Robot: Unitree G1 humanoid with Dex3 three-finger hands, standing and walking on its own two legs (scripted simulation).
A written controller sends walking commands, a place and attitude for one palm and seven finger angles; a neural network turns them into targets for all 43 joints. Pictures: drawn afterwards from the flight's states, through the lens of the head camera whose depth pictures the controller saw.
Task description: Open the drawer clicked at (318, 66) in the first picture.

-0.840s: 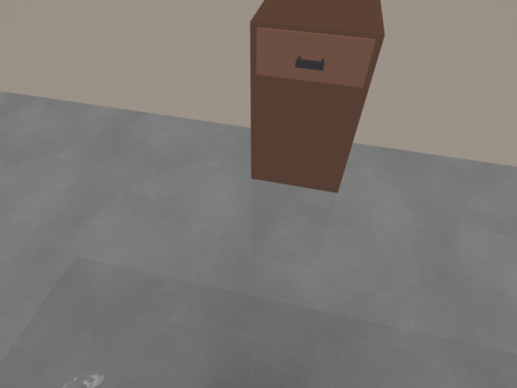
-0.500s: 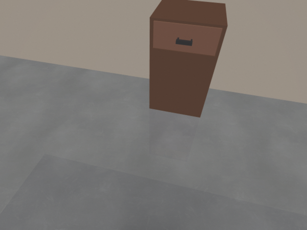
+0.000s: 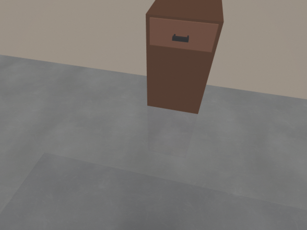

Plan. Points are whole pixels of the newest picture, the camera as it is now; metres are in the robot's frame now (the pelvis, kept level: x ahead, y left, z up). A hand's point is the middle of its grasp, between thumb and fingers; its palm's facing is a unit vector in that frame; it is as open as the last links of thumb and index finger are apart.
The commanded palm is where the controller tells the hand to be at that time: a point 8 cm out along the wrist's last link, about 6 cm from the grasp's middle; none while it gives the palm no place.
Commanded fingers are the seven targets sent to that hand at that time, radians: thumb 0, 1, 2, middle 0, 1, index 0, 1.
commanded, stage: look at it before walking up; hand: left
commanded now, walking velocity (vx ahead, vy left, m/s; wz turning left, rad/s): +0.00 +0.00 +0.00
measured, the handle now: (180, 37) +1.24 -0.10 -0.07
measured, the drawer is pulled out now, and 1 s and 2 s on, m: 0.00 0.00 0.00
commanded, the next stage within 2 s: walk to a spot facing it in 0.60 s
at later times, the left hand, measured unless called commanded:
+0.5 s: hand out of the picture +0.08 +0.24 -0.15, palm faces -0.02 -0.94 -0.33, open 7.4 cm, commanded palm none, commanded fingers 0.00 0.90 0.90 -0.20 -0.30 -0.20 -0.30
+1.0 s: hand out of the picture +0.06 +0.19 -0.18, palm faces -0.10 -0.97 -0.22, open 7.4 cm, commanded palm none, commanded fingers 0.00 0.90 0.90 -0.20 -0.30 -0.20 -0.30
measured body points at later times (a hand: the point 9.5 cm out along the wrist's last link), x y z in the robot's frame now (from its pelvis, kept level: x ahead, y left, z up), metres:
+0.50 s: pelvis +0.00 +0.00 +0.00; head +0.01 +0.00 +0.45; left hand +0.08 +0.29 -0.13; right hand +0.09 -0.30 -0.13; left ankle +0.01 +0.12 -0.74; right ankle +0.01 -0.12 -0.74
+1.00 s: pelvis +0.05 -0.01 -0.01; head +0.05 -0.02 +0.44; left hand +0.07 +0.25 -0.16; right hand +0.05 -0.27 -0.16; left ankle +0.01 +0.12 -0.74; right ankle +0.02 -0.11 -0.73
